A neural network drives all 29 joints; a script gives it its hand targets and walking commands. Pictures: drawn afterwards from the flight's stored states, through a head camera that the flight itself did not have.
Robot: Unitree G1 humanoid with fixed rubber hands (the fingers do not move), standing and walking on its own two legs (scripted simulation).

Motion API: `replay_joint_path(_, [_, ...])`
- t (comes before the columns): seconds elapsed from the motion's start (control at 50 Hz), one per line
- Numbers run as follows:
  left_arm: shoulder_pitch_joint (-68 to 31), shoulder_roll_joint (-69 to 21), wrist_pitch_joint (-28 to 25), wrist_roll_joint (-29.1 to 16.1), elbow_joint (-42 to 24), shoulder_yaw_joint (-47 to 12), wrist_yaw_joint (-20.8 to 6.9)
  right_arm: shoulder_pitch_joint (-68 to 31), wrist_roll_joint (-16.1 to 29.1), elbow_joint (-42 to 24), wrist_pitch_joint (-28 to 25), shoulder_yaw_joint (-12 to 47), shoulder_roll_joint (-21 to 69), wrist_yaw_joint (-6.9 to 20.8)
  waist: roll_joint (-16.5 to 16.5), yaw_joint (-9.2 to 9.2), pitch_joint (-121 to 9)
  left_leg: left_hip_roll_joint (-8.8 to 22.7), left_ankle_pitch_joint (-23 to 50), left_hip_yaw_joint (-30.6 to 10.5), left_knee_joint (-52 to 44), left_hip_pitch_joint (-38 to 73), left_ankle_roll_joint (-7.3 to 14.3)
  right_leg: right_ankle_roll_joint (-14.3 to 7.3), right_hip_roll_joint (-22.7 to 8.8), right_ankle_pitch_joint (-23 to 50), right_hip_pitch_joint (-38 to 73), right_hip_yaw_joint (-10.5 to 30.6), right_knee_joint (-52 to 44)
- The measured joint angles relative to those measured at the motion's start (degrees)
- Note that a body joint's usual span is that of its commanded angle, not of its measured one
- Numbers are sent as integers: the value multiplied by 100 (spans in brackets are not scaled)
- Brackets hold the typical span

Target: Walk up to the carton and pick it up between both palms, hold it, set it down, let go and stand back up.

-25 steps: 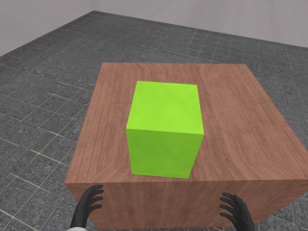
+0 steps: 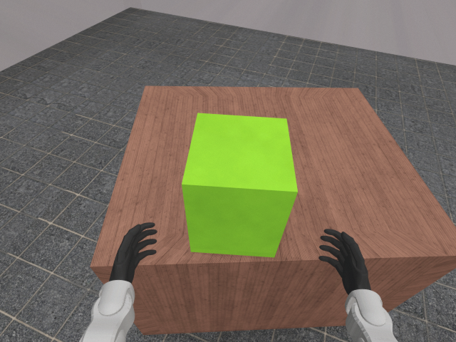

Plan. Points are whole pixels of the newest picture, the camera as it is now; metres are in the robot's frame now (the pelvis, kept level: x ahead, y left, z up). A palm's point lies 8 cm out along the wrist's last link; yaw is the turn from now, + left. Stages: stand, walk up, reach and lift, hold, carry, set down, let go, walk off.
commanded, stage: reach and lift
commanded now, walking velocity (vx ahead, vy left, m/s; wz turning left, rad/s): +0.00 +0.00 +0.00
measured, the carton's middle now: (237, 187) +0.46 +0.02 -0.01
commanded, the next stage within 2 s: none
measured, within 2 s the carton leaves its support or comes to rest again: neither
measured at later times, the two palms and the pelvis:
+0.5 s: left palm (125, 215) +0.32 +0.22 +0.06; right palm (355, 225) +0.33 -0.19 +0.06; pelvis -0.01 +0.01 +0.01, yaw -1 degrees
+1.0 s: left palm (129, 161) +0.39 +0.22 +0.13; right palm (360, 171) +0.41 -0.19 +0.12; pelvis -0.01 +0.00 +0.01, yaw -1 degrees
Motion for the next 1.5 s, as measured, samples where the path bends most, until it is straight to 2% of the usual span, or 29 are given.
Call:
replay_joint_path(0.08, [-275, -40, 470, 125, -306, 94, 23, -345, 121, -147, 359, 37, -92, -27, 25, -2, -35, 8, 61, 40, -144, 55, 9, 19, 12, 115, 67, 41, -207])
replay_joint_path(0.16, [-486, -180, 1060, 380, -648, 335, -65, -580, 318, -237, 665, 184, -222, -107, 101, 6, -12, 11, 109, 72, -299, 218, 28, 46, 21, 242, 271, 75, -477])
replay_joint_path(0.32, [-673, -286, 2209, 544, -1490, 691, -161, -759, 326, -851, 1290, 76, -390, -264, 216, 27, 110, -5, 206, 99, -514, 429, 60, 74, 14, 395, 509, 101, -771])
replay_joint_path(0.42, [-1024, -199, 2689, 451, -1548, 783, -177, -1087, 266, -1053, 1779, -73, -438, -323, 217, 16, 194, -7, 304, 96, -579, 343, 73, 74, 16, 455, 392, 96, -768])
replay_joint_path(0.58, [-1838, -26, 3040, 147, -1398, 694, 24, -1896, 328, -936, 2379, -259, -533, -236, 197, 75, 34, 36, 414, 122, -564, -150, 56, 40, 55, 510, -171, 122, -634])
replay_joint_path(0.74, [-2524, 1, 3546, 294, -1255, 953, -144, -2692, 585, -567, 2685, -67, -746, -426, 282, 24, 2, 90, 419, 93, -554, -252, 28, 37, 110, 574, -220, 101, -733])
replay_joint_path(0.86, [-2865, 173, 3665, 356, -1089, 1226, -221, -3011, 807, -549, 2845, 150, -848, -565, 227, -28, -133, 94, 438, 106, -611, -268, 24, 32, 116, 561, -273, 114, -723])
replay_joint_path(1.1, [-4086, 445, 3861, -34, 37, 840, -29, -4209, 890, 534, 3296, 7, -1022, -370, 249, 97, -316, 118, 442, 66, -461, -709, 22, 25, 135, 606, -659, 79, -669])
replay_joint_path(1.26, [-4643, 568, 3900, -110, 282, 806, 10, -4767, 892, 814, 3322, -30, -1026, -433, 280, 32, -559, 136, 397, 7, -349, -982, 14, 51, 152, 629, -843, 27, -705])
replay_joint_path(1.34, [-5073, 635, 3979, -16, 777, 847, -53, -5178, 960, 1312, 3427, 70, -1121, -433, 241, 25, -537, 130, 395, 9, -356, -954, 27, 52, 147, 629, -815, 31, -715])
replay_joint_path(1.5, [-5391, 659, 3487, -2, 1646, 646, 32, -5537, 955, 2041, 3178, 46, -1131, -308, 244, 48, -552, 136, 409, -17, -303, -1118, 21, 37, 154, 666, -937, 7, -733])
